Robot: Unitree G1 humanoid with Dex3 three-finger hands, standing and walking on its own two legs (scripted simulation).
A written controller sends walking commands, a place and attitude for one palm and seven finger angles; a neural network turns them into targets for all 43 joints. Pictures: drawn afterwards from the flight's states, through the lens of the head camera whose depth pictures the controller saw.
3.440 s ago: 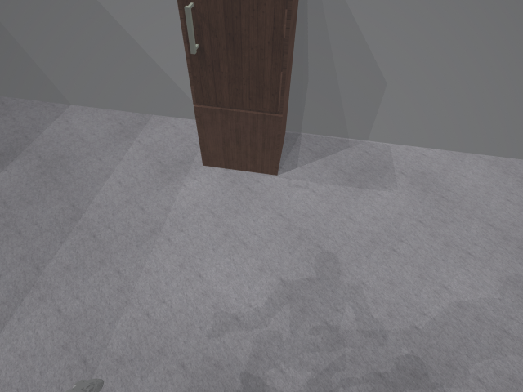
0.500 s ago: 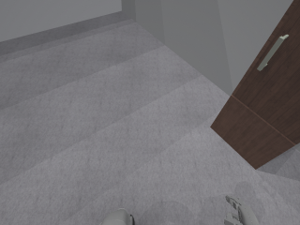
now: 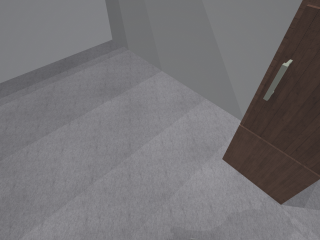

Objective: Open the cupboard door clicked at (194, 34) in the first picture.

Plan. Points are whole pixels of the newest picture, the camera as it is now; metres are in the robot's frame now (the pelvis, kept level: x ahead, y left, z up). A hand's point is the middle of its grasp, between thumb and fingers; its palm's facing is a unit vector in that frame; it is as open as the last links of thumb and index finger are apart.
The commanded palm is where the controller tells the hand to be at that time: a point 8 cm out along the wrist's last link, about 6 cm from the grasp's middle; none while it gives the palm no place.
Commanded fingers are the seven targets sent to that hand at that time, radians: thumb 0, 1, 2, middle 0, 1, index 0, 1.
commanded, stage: turn to face it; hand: left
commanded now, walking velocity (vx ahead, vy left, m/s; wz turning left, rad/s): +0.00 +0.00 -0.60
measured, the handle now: (277, 80) +0.69 -0.43 +0.00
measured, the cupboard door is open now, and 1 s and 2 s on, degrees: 0 0 0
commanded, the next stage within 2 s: take the last steps up to it in 1.24 s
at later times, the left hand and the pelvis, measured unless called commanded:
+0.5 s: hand out of the picture +0.15 +0.22 -0.17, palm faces -0.17 -0.96 -0.23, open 7.3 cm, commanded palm none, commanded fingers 0.00 0.90 0.90 -0.20 -0.30 -0.20 -0.30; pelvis +0.03 +0.03 +0.00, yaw -16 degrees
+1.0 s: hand (130, 216) +0.21 +0.10 -0.14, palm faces -0.54 -0.80 -0.28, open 7.3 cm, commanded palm none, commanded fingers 0.00 0.90 0.90 -0.20 -0.30 -0.20 -0.30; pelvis +0.00 +0.00 +0.00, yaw -34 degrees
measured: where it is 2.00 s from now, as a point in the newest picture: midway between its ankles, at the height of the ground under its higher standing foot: outside the picture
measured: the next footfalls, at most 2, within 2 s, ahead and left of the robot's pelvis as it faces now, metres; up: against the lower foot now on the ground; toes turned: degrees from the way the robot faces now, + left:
right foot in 0.02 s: +0.10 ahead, -0.10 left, +0.00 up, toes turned -6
left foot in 0.46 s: +0.10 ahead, +0.14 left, +0.00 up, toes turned -13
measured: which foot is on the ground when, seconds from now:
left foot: down 0.00-0.02, up 0.04-0.44, down 0.46-0.88, up 0.90-1.00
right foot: up 0.00-0.00, down 0.02-0.48, up 0.50-0.86, down 0.88-1.00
